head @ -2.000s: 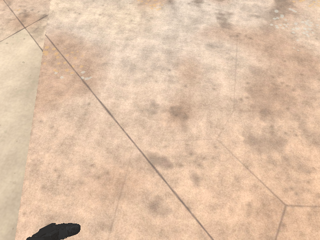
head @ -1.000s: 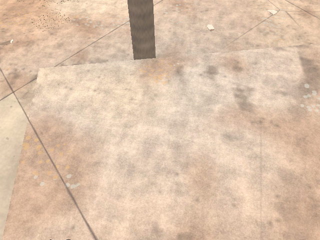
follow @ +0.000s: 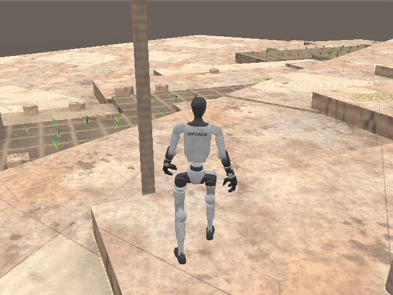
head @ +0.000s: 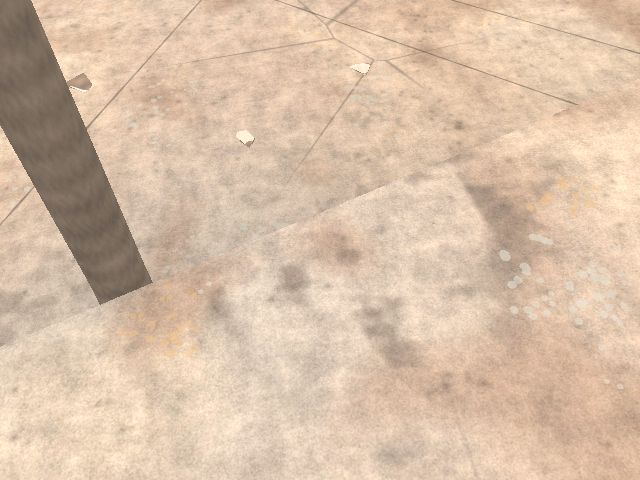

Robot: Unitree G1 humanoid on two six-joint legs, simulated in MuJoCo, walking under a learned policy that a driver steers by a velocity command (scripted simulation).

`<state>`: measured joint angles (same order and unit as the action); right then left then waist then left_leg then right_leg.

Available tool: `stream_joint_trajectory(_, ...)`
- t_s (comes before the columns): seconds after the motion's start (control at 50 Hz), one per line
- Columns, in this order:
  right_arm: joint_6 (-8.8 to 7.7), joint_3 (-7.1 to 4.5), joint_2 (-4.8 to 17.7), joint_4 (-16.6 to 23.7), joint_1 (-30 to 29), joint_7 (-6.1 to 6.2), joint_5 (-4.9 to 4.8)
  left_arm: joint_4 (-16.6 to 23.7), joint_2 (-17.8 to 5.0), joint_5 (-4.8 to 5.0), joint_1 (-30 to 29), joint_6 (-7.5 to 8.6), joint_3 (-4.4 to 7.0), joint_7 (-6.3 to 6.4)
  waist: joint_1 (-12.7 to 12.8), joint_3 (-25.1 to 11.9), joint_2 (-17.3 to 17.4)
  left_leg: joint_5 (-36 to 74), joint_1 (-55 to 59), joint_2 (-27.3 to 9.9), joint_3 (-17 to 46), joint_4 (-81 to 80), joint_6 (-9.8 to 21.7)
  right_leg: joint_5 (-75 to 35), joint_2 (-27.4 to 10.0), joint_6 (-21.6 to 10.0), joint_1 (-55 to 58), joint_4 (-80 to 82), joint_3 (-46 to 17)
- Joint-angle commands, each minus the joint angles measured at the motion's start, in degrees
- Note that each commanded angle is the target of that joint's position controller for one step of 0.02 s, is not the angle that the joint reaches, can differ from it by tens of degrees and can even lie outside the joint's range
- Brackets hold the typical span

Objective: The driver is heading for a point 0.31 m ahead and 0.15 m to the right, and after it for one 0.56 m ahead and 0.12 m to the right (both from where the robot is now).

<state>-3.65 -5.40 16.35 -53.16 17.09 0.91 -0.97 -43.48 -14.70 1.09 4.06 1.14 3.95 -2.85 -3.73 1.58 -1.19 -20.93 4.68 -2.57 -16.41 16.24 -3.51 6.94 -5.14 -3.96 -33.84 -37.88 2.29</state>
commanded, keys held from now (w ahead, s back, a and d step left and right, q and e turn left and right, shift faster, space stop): w+e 0.18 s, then e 0.36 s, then no key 0.46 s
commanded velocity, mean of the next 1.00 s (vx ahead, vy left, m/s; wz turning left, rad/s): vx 0.21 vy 0.00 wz -0.44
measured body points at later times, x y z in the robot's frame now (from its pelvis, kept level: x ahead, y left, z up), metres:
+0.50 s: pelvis +0.25 -0.03 +0.00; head +0.28 -0.05 +0.45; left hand +0.41 +0.24 -0.11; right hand +0.39 -0.33 -0.08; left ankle +0.41 +0.04 -0.73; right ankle +0.15 -0.11 -0.73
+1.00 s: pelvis +0.30 -0.06 +0.01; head +0.29 -0.08 +0.46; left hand +0.53 +0.10 -0.09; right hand +0.29 -0.35 -0.12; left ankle +0.41 +0.04 -0.73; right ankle +0.24 -0.17 -0.73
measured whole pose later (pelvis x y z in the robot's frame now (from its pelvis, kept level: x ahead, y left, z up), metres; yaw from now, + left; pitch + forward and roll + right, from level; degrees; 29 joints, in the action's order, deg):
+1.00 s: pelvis +0.30 -0.06 +0.01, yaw -25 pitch -1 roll +1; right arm -0.3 -2.2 14.5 -46.7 10.7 -0.1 1.4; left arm -40.9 -12.5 -2.0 12.5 -1.1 1.6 0.1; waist -1.8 0.8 1.8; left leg -8.3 -17.7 -2.2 -1.3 27.4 -1.9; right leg 17.2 0.6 -0.4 -13.9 -31.7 -2.0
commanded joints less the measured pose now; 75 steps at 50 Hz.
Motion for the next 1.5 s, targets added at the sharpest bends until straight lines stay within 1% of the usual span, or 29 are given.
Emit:
stream_joint_trajectory(0.02,0.88,-2.58,11.83,3.75,-3.5,0.33,-1.02,2.37,-8.09,0.25,7.98,0.5,3.3,-0.15,8.67,-4.19,5.06,53.19,-2.21,-13.39,2.07,15.92,8.07,3.5,6.71,-3.96,14.23,4.1,5.61)
stream_joint_trajectory(0.04,0.84,-1.83,10.09,4.12,-2.37,0.51,-0.18,-0.6,-12.55,0.45,18.14,0.25,5.61,0.66,12.75,-9.68,2.11,46.24,-11.95,-11.0,1.15,30.93,5.42,1.15,7.47,-6.34,31.13,5.67,2.23)
stream_joint_trajectory(0.06,-0.14,0.53,2.54,7.09,1.52,0.15,2.63,-1.01,-20.21,0.97,20.24,0.16,7.15,1.61,8.35,-13.03,-13.64,1.38,-36.46,-2.87,2.33,52.51,1.41,3.07,-7.72,-14.72,49.28,8.31,-25.6)
stream_joint_trajectory(0.08,-2.71,1.24,2.95,8.89,-0.92,-0.46,0.86,1.44,-19.2,0.27,20.88,1.19,6.13,1.15,8.91,-22.51,-12.04,-14.97,-47.72,4.09,16.91,63.15,0.95,14.05,-14.97,-21.81,56.87,19.86,-50.5)
stream_joint_trajectory(0.1,-4.34,0.26,7.04,10.37,-8.05,-0.98,-1.79,1.11,-14.49,-0.34,20.27,2.12,4.73,0.76,11.27,-16.59,-5.7,-10.01,-53.88,1.25,20.38,64.34,2.66,11.05,-13.77,-18.13,54.5,22.18,-44.44)
stream_joint_trajectory(0.12,-5.13,0.51,6.63,10.62,-9.24,-0.95,-1.78,1.19,-12.42,-0.21,17.86,2.68,4.15,0.9,9.67,-11.74,-4.21,-4.98,-53.91,-1.25,20.21,60.62,4.05,7.39,-11.56,-15.96,47.94,21.18,-36.68)
stream_joint_trajectory(0.14,-5.22,0.28,6.79,9.59,-8.79,-0.47,-0.22,2.18,-10.15,-0.12,13.15,2.8,3.42,1.04,7.02,-8.24,-0.77,-1.36,-49.78,-3.54,20.53,55.66,4.09,2.04,-9.18,-14.05,39.3,21.0,-30.47)
stream_joint_trajectory(0.16,-4.69,-0.32,7.76,9.09,-7.92,-0.25,0.8,3.36,-8.31,-0.6,9.59,2.8,2.74,1.3,4.71,-6.67,-1.05,0.88,-44.76,-4.98,20.93,51.6,3.92,-3.15,-7.48,-13.18,32.3,21.93,-26.18)
stream_joint_trajectory(0.22,-2.6,-0.47,6.42,9.51,-7.43,-0.14,1.6,4.53,-9.49,-1.08,7.85,3.0,2.81,2.19,2.37,-4.4,-0.39,3.45,-39.32,-4.3,19.65,44.83,1.72,-20.1,-5.53,-13.23,23.47,23.4,-20.58)
stream_joint_trajectory(0.28,-1.74,0.28,4.08,11.24,-11.16,0.15,2.17,4.03,-11.38,-0.66,9.66,2.34,3.45,3.52,2.84,-3.63,-0.74,11.62,-37.68,-1.35,18.07,33.93,-0.26,-31.92,-2.07,-10.89,19.83,21.04,-14.13)
stream_joint_trajectory(0.34,-1.54,0.96,2.84,12.82,-15.6,-0.59,1.68,3.85,-10.94,-0.02,11.43,0.83,3.5,4.3,5.05,-5.13,-3.68,22.72,-32.97,2.34,17.56,22.4,-0.01,-28.23,0.64,-7.63,18.76,18.4,-12.78)
stream_joint_trajectory(0.4,-1.2,0.7,4.04,14.44,-18.38,-1.22,1.25,3.55,-10.44,0.07,13.02,-0.29,3.41,4.67,6.11,-5.45,-4.66,22.95,-31.69,4.14,19.13,16.6,0.34,-21.62,-0.35,-6.34,21.38,15.06,-17.52)
stream_joint_trajectory(0.48,-2.37,-0.48,6.85,14.29,-13.39,-1.35,1.89,5.76,-9.14,0.07,9.02,-0.84,2.99,5.1,2.31,-6.38,-5.8,23.9,-24.82,3.4,19.97,6.93,3.35,-14.46,1.11,-3.82,24.36,5.26,-23.91)
stream_joint_trajectory(0.5,-2.73,-1.04,9.42,14.36,-10.21,-0.94,2.93,7.19,-6.59,-0.49,9.2,-0.54,2.21,4.99,1.69,-11.18,-1.84,38.9,-14.19,-3.58,24.74,7.79,6.48,-7.71,4.76,-1.37,20.44,-3.69,-21.48)
stream_joint_trajectory(0.52,-2.25,-1.19,11.59,14.85,-7.84,-0.36,4.0,7.26,-3.3,-1.25,16.96,-0.35,1.32,4.8,4.86,-17.35,11.14,63.05,1.6,-17.76,37.84,11.15,14.65,25.65,11.64,2.36,8.49,-18.38,-15.02)
stream_joint_trajectory(0.54,-1.03,-1.38,10.62,13.78,-4.89,-0.53,2.54,7.19,-7.42,-0.14,22.56,-0.4,1.63,4.38,5.52,-23.44,19.17,53.78,7.26,-26.24,52.06,9.26,22.56,36.94,11.27,4.61,0.15,-30.16,-11.87)
stream_joint_trajectory(0.56,-0.42,-0.47,7.2,15.16,-7.02,-0.53,1.66,5.83,-11.82,0.43,20.41,-1.16,2.87,4.34,4.31,-19.34,11.51,41.28,2.98,-22.3,49.54,7.47,21.41,32.35,8.33,6.52,-2.43,-35.87,-12.74)
stream_joint_trajectory(0.58,0.35,0.22,5.21,15.55,-8.74,-0.43,1.84,6.27,-12.6,0.35,15.31,-2.26,3.23,4.6,3.32,-14.4,7.72,33.15,-1.92,-18.25,42.14,6.74,18.65,28.2,7.17,7.72,-3.86,-37.77,-10.86)
stream_joint_trajectory(0.64,1.87,0.69,5.38,15.68,-13.62,-0.47,2.47,7.17,-8.95,0.15,12.38,-4.38,2.61,4.91,5.12,-6.58,7.95,21.43,-18.39,-11.17,31.05,1.22,16.16,22.27,5.14,8.16,2.62,-31.54,-8.18)
stream_joint_trajectory(0.7,2.14,0.37,5.79,15.12,-14.09,-0.5,2.28,7.09,-5.29,-0.55,12.52,-3.81,1.22,4.76,5.13,-8.02,9.72,24.24,-20.05,-9.41,25.53,0.55,16.64,20.7,4.89,7.66,9.33,-18.43,-4.94)
stream_joint_trajectory(0.78,2.9,0.12,7.17,14.0,-12.14,-0.52,1.21,7.07,-5.92,-0.8,10.78,-3.2,0.78,3.76,3.7,-10.15,10.8,19.46,-18.47,-11.15,25.95,1.32,17.06,13.58,4.34,5.86,16.09,-4.24,-3.46)
stream_joint_trajectory(0.84,3.37,1.18,5.16,12.53,-10.48,-0.85,0.28,5.98,-6.16,-1.73,12.47,-3.22,0.85,2.95,5.52,-8.06,8.78,5.76,-25.38,-8.45,23.71,3.44,11.3,4.1,4.93,2.16,26.98,11.7,-2.89)
stream_joint_trajectory(0.86,2.99,1.97,3.01,12.16,-8.79,-1.27,1.01,7.02,-9.21,-2.58,12.02,-3.24,1.19,3.38,4.27,-7.33,2.12,0.51,-29.28,-5.22,20.38,8.87,6.56,3.25,-2.27,-0.73,29.32,16.22,-12.19)
stream_joint_trajectory(0.88,2.38,2.59,0.23,12.62,-6.61,-1.61,2.08,7.44,-11.38,-2.83,7.85,-3.46,1.32,3.67,-0.06,-5.9,-10.07,-0.79,-27.91,0.85,13.39,12.59,2.45,8.83,-8.58,-5.03,21.7,18.71,-18.98)
stream_joint_trajectory(0.92,2.27,2.1,2.88,12.24,-11.15,-1.22,2.46,7.87,-5.81,-3.81,3.55,-2.26,-0.27,3.24,1.8,-1.69,-8.68,6.99,-19.68,0.61,15.88,11.89,1.72,23.11,-4.32,-3.01,12.34,21.77,-16.42)
stream_joint_trajectory(1.0,2.56,1.86,4.27,9.23,-7.61,-0.83,2.24,5.64,-4.95,-2.77,6.92,-0.61,-0.78,3.13,2.03,0.04,-5.86,11.57,-16.49,-0.94,16.95,9.23,1.83,19.74,-0.43,1.11,12.6,19.67,-12.15)
stream_joint_trajectory(1.04,2.3,1.86,3.95,8.05,-7.58,-0.83,1.97,5.1,-5.08,-2.43,8.11,-0.54,-0.82,3.24,2.5,0.76,-2.08,11.48,-17.58,-1.0,16.87,8.85,2.13,16.36,0.36,1.28,14.32,18.01,-11.19)
stream_joint_trajectory(1.14,1.87,1.92,3.56,5.21,-6.76,-0.4,1.72,4.18,-4.5,-1.97,8.85,-0.41,-0.72,3.58,2.8,-1.64,0.75,15.8,-16.48,-1.41,17.03,9.26,1.66,4.78,1.32,0.91,18.22,15.1,-9.48)
stream_joint_trajectory(1.5,3.49,1.69,3.84,-3.48,-7.41,1.3,1.0,-3.21,-3.87,-1.38,11.64,-0.5,-0.06,4.04,2.64,-1.96,0.6,20.52,-13.22,-1.45,16.71,10.69,2.21,-6.5,2.99,1.82,20.9,14.3,-6.56)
